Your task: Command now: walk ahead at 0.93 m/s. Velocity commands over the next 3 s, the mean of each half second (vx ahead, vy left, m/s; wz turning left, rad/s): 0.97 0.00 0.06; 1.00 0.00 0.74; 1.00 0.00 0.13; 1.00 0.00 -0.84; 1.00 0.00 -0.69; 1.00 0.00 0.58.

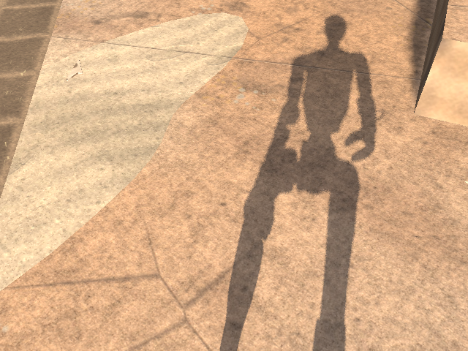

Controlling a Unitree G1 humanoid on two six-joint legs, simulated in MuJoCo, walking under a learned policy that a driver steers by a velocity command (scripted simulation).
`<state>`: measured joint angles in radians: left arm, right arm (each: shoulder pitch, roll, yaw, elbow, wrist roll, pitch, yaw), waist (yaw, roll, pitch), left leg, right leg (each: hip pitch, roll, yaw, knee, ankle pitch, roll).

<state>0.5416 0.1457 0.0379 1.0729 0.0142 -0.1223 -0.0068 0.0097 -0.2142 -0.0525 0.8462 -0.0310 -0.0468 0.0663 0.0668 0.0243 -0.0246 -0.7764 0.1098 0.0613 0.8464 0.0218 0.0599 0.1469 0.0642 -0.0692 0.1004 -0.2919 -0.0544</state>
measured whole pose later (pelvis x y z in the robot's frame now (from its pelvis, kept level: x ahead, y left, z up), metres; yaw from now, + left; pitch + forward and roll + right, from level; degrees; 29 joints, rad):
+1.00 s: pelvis +0.93 +0.09 -0.02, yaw +25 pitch +1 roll -2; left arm 0.49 0.25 0.05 1.00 0.02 -0.12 0.00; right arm -0.03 -0.28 -0.04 0.68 -0.02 -0.02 0.08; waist 0.06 0.02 0.04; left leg -0.76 0.06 0.15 0.80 0.03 0.17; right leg 0.25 -0.01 -0.35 0.20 -0.43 0.07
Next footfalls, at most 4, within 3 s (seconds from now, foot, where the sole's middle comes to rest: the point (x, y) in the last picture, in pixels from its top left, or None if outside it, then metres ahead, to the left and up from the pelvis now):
0.16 left None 0.35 0.10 -0.77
0.62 right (285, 258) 0.81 -0.07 -0.77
1.08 left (202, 174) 1.16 0.24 -0.77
1.52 right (177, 103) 1.57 0.40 -0.77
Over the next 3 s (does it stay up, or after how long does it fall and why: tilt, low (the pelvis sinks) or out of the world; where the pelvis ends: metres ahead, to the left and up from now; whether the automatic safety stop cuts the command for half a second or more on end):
stays up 2.70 0.45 -0.01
